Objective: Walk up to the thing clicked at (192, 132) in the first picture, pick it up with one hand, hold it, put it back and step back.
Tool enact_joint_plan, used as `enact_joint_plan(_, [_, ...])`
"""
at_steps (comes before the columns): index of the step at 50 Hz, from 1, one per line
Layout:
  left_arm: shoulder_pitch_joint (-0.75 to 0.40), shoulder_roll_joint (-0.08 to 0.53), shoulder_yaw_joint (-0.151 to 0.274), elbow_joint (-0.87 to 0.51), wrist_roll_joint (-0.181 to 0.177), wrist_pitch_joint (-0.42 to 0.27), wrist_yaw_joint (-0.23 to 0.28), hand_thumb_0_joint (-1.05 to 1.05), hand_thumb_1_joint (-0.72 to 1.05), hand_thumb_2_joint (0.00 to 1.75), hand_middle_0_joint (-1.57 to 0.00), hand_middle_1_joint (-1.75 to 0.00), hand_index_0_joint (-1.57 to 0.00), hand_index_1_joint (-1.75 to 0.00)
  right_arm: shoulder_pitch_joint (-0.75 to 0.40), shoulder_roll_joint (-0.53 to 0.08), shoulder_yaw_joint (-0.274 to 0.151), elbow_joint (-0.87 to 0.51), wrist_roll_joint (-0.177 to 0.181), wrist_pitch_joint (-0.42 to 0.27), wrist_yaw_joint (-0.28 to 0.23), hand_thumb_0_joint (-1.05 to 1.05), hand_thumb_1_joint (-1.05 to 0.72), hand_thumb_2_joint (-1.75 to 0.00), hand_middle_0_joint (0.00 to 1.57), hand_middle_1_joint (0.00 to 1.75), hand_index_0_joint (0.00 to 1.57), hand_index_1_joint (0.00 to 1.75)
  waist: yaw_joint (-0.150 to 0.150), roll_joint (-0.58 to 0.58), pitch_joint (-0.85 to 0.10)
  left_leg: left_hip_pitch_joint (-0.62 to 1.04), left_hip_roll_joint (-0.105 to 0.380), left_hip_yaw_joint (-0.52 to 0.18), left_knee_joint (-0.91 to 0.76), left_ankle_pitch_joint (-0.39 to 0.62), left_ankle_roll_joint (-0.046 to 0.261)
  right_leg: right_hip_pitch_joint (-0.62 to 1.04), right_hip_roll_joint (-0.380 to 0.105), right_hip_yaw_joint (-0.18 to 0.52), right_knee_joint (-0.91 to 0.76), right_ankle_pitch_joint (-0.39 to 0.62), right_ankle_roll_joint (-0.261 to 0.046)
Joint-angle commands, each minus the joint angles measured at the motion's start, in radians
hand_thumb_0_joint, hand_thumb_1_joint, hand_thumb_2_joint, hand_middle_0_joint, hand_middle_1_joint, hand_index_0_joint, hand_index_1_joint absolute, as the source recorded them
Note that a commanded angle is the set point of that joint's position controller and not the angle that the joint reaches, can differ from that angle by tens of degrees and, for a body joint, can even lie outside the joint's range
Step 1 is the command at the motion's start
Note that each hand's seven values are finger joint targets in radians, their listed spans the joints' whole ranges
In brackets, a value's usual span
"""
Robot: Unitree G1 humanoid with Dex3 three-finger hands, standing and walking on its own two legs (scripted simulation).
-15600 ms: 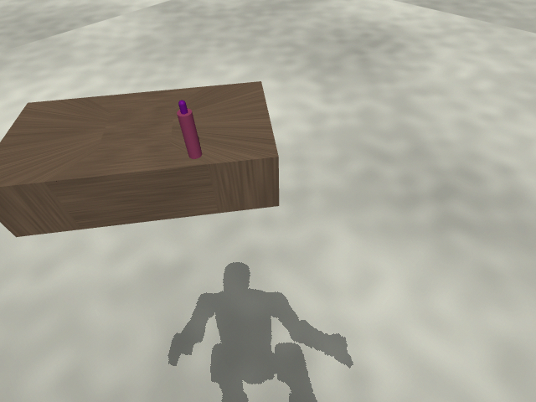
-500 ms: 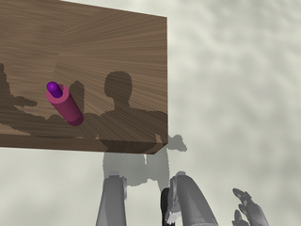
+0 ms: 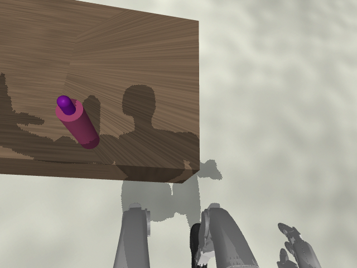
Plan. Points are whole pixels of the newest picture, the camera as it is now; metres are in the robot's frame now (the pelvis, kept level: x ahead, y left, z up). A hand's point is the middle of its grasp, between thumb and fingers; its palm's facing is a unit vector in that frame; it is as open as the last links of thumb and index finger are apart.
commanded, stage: go down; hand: left
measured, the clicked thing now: (79, 124) +0.46 +0.27 -0.15
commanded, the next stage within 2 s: none
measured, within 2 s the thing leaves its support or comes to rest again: neither
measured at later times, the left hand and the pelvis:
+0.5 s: hand out of the picture +0.36 +0.47 +0.07, palm faces +0.36 -0.93 +0.01, open 17.6 cm; pelvis +0.00 +0.00 +0.00, yaw +0 degrees
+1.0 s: hand out of the picture +0.36 +0.47 +0.06, palm faces +0.36 -0.93 +0.02, open 17.7 cm; pelvis +0.00 +0.00 +0.00, yaw +0 degrees
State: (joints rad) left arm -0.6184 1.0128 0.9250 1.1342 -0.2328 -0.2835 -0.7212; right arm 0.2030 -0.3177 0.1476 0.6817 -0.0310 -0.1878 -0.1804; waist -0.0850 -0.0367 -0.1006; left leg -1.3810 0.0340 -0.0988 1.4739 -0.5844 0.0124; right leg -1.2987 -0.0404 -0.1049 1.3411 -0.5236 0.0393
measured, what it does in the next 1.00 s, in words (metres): stands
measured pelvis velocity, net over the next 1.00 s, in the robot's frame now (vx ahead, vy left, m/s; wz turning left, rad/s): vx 0.00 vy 0.00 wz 0.00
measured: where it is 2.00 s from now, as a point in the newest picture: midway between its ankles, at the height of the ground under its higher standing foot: (168, 262)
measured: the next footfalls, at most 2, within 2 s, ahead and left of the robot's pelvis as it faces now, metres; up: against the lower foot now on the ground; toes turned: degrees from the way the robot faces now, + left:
none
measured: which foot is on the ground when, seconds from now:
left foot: down 0.00-1.00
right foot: down 0.00-1.00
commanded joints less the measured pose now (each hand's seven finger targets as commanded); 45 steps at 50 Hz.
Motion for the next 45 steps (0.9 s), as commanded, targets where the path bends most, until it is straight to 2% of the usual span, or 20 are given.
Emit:
enact_joint_plan(1, [-0.178,0.462,0.058,-0.201,-0.038,-0.054,0.011,0.00,-0.59,0.10,-0.05,-0.10,-0.05,-0.10,0.134,-0.218,-0.086,-0.052,0.004,-0.024,-0.020,0.00,-0.88,-0.90,0.20,0.30,0.20,0.30,0.056,0.299,-0.499,0.532,-0.011,-0.040,-0.257,0.319,-0.028,0.115,0.045,0.021,-0.123,0.138,-0.066])
enact_joint_plan(2, [-0.157,0.452,0.058,-0.184,-0.037,-0.052,0.012,0.00,-0.59,0.09,-0.06,-0.09,-0.05,-0.10,0.130,-0.216,-0.086,-0.057,0.001,-0.024,-0.019,0.00,-0.88,-0.90,0.20,0.30,0.20,0.30,0.059,0.291,-0.492,0.524,-0.011,-0.039,-0.261,0.310,-0.027,0.120,0.045,0.021,-0.125,0.137,-0.066])
enact_joint_plan(3, [-0.151,0.436,0.053,-0.157,-0.040,-0.051,0.009,0.00,-0.58,0.09,-0.05,-0.09,-0.05,-0.10,0.134,-0.217,-0.083,-0.056,0.003,-0.024,-0.019,0.00,-0.88,-0.90,0.20,0.30,0.20,0.30,0.047,0.272,-0.481,0.514,-0.011,-0.041,-0.255,0.319,-0.025,0.109,0.045,0.018,-0.124,0.142,-0.065])
enact_joint_plan(6, [-0.155,0.458,0.064,-0.179,-0.045,-0.065,0.006,0.00,-0.61,0.08,-0.06,-0.09,-0.06,-0.10,0.127,-0.213,-0.082,-0.059,0.002,-0.026,-0.019,0.00,-0.88,-0.90,0.20,0.30,0.20,0.30,0.058,0.268,-0.495,0.492,-0.016,-0.025,-0.240,0.318,-0.020,0.135,0.044,0.028,-0.126,0.147,-0.065])
enact_joint_plan(9, [-0.176,0.490,0.081,-0.206,-0.050,-0.079,-0.002,0.00,-0.61,0.08,-0.06,-0.09,-0.06,-0.10,0.136,-0.220,-0.081,-0.052,-0.001,-0.029,-0.020,0.00,-0.88,-0.90,0.20,0.30,0.20,0.30,0.056,0.300,-0.524,0.521,-0.016,-0.021,-0.224,0.368,-0.023,0.124,0.043,0.029,-0.116,0.169,-0.066])
enact_joint_plan(10, [-0.165,0.456,0.068,-0.184,-0.052,-0.078,-0.005,0.00,-0.61,0.08,-0.06,-0.09,-0.06,-0.09,0.143,-0.222,-0.083,-0.048,-0.001,-0.029,-0.020,0.00,-0.89,-0.90,0.20,0.30,0.20,0.30,0.046,0.297,-0.526,0.543,-0.014,-0.031,-0.227,0.399,-0.027,0.103,0.044,0.023,-0.111,0.175,-0.067])
enact_joint_plan(12, [-0.153,0.457,0.067,-0.162,-0.048,-0.076,-0.012,0.00,-0.61,0.09,-0.05,-0.09,-0.05,-0.10,0.144,-0.220,-0.079,-0.045,-0.005,-0.029,-0.019,0.00,-0.89,-0.90,0.20,0.30,0.20,0.30,0.045,0.290,-0.529,0.539,-0.017,-0.025,-0.212,0.438,-0.026,0.113,0.042,0.020,-0.111,0.201,-0.068])
enact_joint_plan(18, [-0.195,0.489,0.071,-0.241,-0.039,-0.077,-0.005,0.00,-0.60,0.10,-0.05,-0.09,-0.05,-0.10,0.146,-0.225,-0.088,-0.046,-0.003,-0.026,-0.019,0.00,-0.88,-0.90,0.20,0.30,0.20,0.30,0.068,0.333,-0.576,0.587,-0.013,-0.033,-0.239,0.388,-0.033,0.117,0.045,0.022,-0.108,0.164,-0.070])
enact_joint_plan(20, [-0.184,0.468,0.059,-0.212,-0.039,-0.068,-0.006,0.00,-0.57,0.10,-0.05,-0.09,-0.05,-0.09,0.141,-0.222,-0.088,-0.043,-0.002,-0.025,-0.021,0.00,-0.88,-0.90,0.20,0.30,0.20,0.30,0.057,0.333,-0.541,0.567,-0.013,-0.035,-0.248,0.353,-0.033,0.110,0.046,0.019,-0.112,0.149,-0.069])
enact_joint_plan(22, [-0.188,0.475,0.061,-0.247,-0.041,-0.067,-0.001,0.00,-0.58,0.10,-0.05,-0.09,-0.05,-0.10,0.138,-0.224,-0.089,-0.044,0.000,-0.026,-0.021,0.00,-0.88,-0.90,0.20,0.30,0.20,0.30,0.067,0.349,-0.547,0.584,-0.010,-0.043,-0.259,0.339,-0.036,0.104,0.045,0.021,-0.109,0.138,-0.068])
enact_joint_plan(27, [-0.138,0.445,0.067,-0.186,-0.046,-0.057,0.002,0.00,-0.61,0.10,-0.05,-0.10,-0.05,-0.11,0.140,-0.219,-0.082,-0.045,0.001,-0.022,-0.019,0.00,-0.88,-0.90,0.20,0.30,0.20,0.30,0.062,0.300,-0.500,0.555,-0.011,-0.045,-0.251,0.409,-0.033,0.101,0.045,0.012,-0.115,0.173,-0.068])
enact_joint_plan(30, [-0.165,0.459,0.066,-0.187,-0.047,-0.068,-0.001,0.00,-0.61,0.09,-0.05,-0.09,-0.05,-0.10,0.127,-0.214,-0.080,-0.055,-0.001,-0.025,-0.019,0.00,-0.88,-0.90,0.20,0.30,0.20,0.30,0.056,0.281,-0.484,0.502,-0.016,-0.028,-0.238,0.345,-0.023,0.117,0.044,0.023,-0.123,0.152,-0.067])
enact_joint_plan(31, [-0.164,0.475,0.082,-0.201,-0.047,-0.072,0.002,0.00,-0.61,0.08,-0.06,-0.09,-0.06,-0.10,0.137,-0.213,-0.082,-0.054,-0.001,-0.026,-0.021,0.00,-0.88,-0.90,0.20,0.30,0.20,0.30,0.059,0.272,-0.505,0.502,-0.019,-0.019,-0.234,0.360,-0.020,0.147,0.044,0.025,-0.129,0.169,-0.067])
enact_joint_plan(33, [-0.154,0.453,0.064,-0.163,-0.046,-0.077,-0.006,0.00,-0.61,0.08,-0.05,-0.09,-0.06,-0.10,0.125,-0.214,-0.080,-0.057,-0.002,-0.029,-0.020,0.00,-0.88,-0.89,0.20,0.30,0.20,0.30,0.049,0.283,-0.474,0.481,-0.018,-0.021,-0.242,0.300,-0.021,0.121,0.044,0.028,-0.124,0.136,-0.068])
enact_joint_plan(34, [-0.146,0.453,0.070,-0.155,-0.047,-0.076,-0.004,0.00,-0.61,0.08,-0.06,-0.09,-0.06,-0.10,0.130,-0.218,-0.083,-0.059,-0.002,-0.030,-0.020,0.00,-0.88,-0.90,0.20,0.30,0.20,0.30,0.054,0.266,-0.467,0.475,-0.018,-0.026,-0.249,0.289,-0.021,0.124,0.044,0.026,-0.123,0.131,-0.067])
enact_joint_plan(35, [-0.149,0.435,0.055,-0.159,-0.051,-0.079,-0.010,0.00,-0.61,0.09,-0.05,-0.09,-0.05,-0.10,0.127,-0.216,-0.081,-0.058,-0.001,-0.031,-0.021,0.00,-0.88,-0.90,0.20,0.30,0.20,0.30,0.048,0.264,-0.476,0.480,-0.018,-0.023,-0.241,0.306,-0.021,0.120,0.045,0.027,-0.123,0.143,-0.067])
enact_joint_plan(37, [-0.163,0.469,0.070,-0.169,-0.051,-0.084,-0.013,0.00,-0.61,0.08,-0.05,-0.09,-0.05,-0.09,0.128,-0.223,-0.081,-0.056,-0.003,-0.031,-0.022,0.00,-0.88,-0.90,0.20,0.30,0.20,0.30,0.053,0.286,-0.499,0.500,-0.016,-0.026,-0.237,0.317,-0.024,0.114,0.044,0.027,-0.119,0.140,-0.067])
enact_joint_plan(39, [-0.174,0.481,0.075,-0.196,-0.053,-0.090,-0.020,0.00,-0.61,0.08,-0.06,-0.09,-0.06,-0.10,0.145,-0.226,-0.082,-0.047,-0.004,-0.033,-0.023,0.00,-0.89,-0.90,0.20,0.30,0.20,0.30,0.053,0.306,-0.542,0.530,-0.018,-0.025,-0.221,0.382,-0.026,0.113,0.043,0.025,-0.108,0.172,-0.067])
enact_joint_plan(43, [-0.181,0.468,0.063,-0.190,-0.053,-0.085,-0.028,0.00,-0.61,0.09,-0.05,-0.09,-0.05,-0.10,0.144,-0.232,-0.082,-0.041,-0.006,-0.032,-0.024,0.00,-0.88,-0.90,0.20,0.30,0.20,0.30,0.050,0.331,-0.554,0.567,-0.014,-0.033,-0.218,0.410,-0.034,0.075,0.043,0.020,-0.096,0.170,-0.069])
enact_joint_plan(45, [-0.208,0.510,0.083,-0.222,-0.050,-0.081,-0.021,0.00,-0.61,0.08,-0.05,-0.09,-0.05,-0.09,0.148,-0.230,-0.079,-0.040,-0.005,-0.031,-0.024,0.00,-0.88,-0.90,0.20,0.30,0.20,0.30,0.062,0.338,-0.574,0.564,-0.018,-0.025,-0.213,0.414,-0.031,0.104,0.042,0.023,-0.100,0.181,-0.068])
